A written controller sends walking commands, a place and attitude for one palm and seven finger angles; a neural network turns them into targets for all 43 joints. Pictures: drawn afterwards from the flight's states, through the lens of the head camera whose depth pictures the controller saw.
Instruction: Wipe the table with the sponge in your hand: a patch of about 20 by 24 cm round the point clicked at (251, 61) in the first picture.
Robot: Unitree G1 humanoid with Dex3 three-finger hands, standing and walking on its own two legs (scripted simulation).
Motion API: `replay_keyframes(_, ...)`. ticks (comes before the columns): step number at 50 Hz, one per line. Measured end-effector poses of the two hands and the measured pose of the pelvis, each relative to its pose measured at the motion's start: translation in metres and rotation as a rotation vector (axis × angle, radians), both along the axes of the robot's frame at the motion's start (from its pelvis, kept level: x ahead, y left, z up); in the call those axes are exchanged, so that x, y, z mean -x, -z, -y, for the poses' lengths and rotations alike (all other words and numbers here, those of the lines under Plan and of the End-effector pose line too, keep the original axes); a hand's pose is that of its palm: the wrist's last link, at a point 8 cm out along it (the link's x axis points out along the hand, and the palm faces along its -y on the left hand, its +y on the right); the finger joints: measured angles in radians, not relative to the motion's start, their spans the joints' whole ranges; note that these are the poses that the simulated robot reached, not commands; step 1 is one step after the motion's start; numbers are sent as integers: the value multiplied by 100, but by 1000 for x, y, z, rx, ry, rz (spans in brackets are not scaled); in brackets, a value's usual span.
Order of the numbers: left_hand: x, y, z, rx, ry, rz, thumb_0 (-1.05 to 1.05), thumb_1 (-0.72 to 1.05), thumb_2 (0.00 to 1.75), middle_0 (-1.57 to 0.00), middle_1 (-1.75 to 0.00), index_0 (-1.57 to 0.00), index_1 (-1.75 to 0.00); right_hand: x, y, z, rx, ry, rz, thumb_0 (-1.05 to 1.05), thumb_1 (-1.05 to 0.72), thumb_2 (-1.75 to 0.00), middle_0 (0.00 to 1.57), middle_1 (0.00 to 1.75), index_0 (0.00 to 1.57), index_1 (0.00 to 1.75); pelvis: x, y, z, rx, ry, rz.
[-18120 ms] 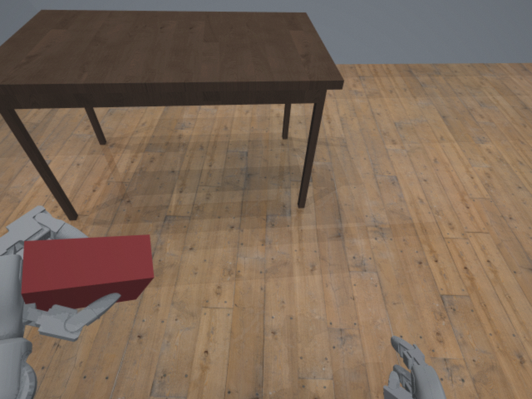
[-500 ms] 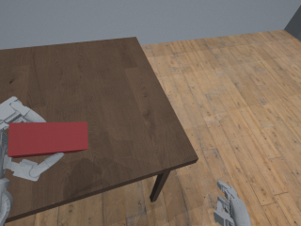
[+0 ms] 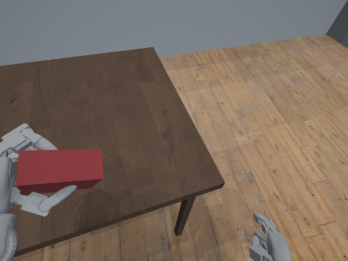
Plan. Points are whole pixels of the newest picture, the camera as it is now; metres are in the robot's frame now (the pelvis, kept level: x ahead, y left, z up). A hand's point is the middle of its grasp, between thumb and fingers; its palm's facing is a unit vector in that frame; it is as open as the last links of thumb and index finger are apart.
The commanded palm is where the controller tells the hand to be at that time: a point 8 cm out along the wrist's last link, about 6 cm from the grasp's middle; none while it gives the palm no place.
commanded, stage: look again from close up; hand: left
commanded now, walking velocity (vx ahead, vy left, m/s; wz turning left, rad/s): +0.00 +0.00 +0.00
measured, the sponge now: (73, 172) +0.24 +0.21 +0.13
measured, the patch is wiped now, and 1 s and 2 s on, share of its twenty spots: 0.00 0.00 0.00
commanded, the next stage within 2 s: turn the palm down, sponge in hand in 0.38 s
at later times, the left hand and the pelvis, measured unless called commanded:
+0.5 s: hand (44, 167) +0.22 +0.24 +0.16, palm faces +0.34 -0.85 -0.40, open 9.4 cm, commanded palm +0.16 +0.28 +0.17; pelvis +0.00 +0.00 +0.00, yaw +0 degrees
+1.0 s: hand (32, 181) +0.20 +0.25 +0.16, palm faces +0.46 -0.59 -0.66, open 9.4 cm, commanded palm +0.16 +0.26 +0.18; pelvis -0.02 -0.05 -0.01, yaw +3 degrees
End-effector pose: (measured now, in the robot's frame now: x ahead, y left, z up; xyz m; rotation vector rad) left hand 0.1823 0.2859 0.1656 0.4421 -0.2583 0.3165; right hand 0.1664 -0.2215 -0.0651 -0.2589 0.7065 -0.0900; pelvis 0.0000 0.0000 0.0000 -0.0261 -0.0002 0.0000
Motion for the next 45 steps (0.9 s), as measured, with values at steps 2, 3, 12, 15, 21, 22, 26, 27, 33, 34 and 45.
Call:
replay_keyframes(2, -1, -1, 1, -6, 6, -1, -1, -44, 103, -81, -139, -81, -139, 2, 0, 2, -1, 8, -1, 1, -90, -90, 20, 30, 21, 30, 0, 0, 1, 0, 1, 0)
replay_keyframes(3, -2, -1, 2, -8, 8, -2, -1, -44, 103, -81, -139, -81, -139, 3, 0, 3, -2, 12, 0, 1, -90, -90, 20, 30, 21, 30, 0, 0, 1, 0, 1, 0)
replay_keyframes(12, -1, -1, 3, -14, 14, -16, -1, -44, 103, -81, -139, -81, -139, 5, -1, 10, 6, 33, 2, 1, -90, -90, 20, 30, 20, 30, -1, 0, 2, 0, 6, -2)
replay_keyframes(15, -1, 1, 2, -7, 8, -23, -1, -44, 103, -81, -139, -81, -139, 4, -2, 11, 9, 35, 4, 1, -90, -90, 20, 30, 20, 30, -2, 0, 2, 0, 7, -2)
replay_keyframes(21, -1, 1, 1, 5, 0, -17, -1, -44, 103, -81, -139, -81, -139, -1, -4, 9, 13, 28, 12, 1, -90, -90, 20, 30, 20, 30, -3, 0, 1, 0, 5, 1)
replay_keyframes(22, -1, 1, 1, 6, 0, -14, -1, -44, 103, -81, -139, -81, -139, -1, -4, 8, 12, 26, 14, 1, -90, -90, 20, 30, 20, 30, -3, 0, 1, 0, 5, 2)
replay_keyframes(26, -9, -16, -3, -117, 27, 20, -1, -44, 103, -81, -139, -81, -139, -4, -4, 1, 36, -26, 16, 1, -90, -90, 20, 29, 20, 30, 0, 1, 2, -2, -16, 12)
replay_keyframes(27, -15, -26, -9, -177, 14, 37, -1, -44, 103, -81, -139, -81, -139, -4, -1, -1, 42, -66, 8, 1, -90, -90, 20, 29, 20, 30, 2, 3, 4, -9, -23, 13)
replay_keyframes(33, -25, -33, -19, -66, -57, -61, -1, -44, 103, -80, -140, -81, -140, -7, 15, 2, -48, -74, 1, 1, -90, -90, 20, 30, 21, 30, 4, 6, 6, -21, 6, 11)
replay_keyframes(34, -22, -25, -13, -67, -48, -115, -1, -44, 103, -80, -140, -80, -140, -8, 16, 3, -59, -66, 7, 1, -90, -90, 20, 30, 21, 30, 4, 6, 6, -21, 8, 12)
replay_keyframes(45, 34, -12, 29, -300, -81, -104, -1, -44, 103, -81, -139, -81, -139, -9, 21, 30, -1, -99, -16, 1, -90, -90, 20, 30, 20, 30, 18, 13, 38, -23, -29, 11)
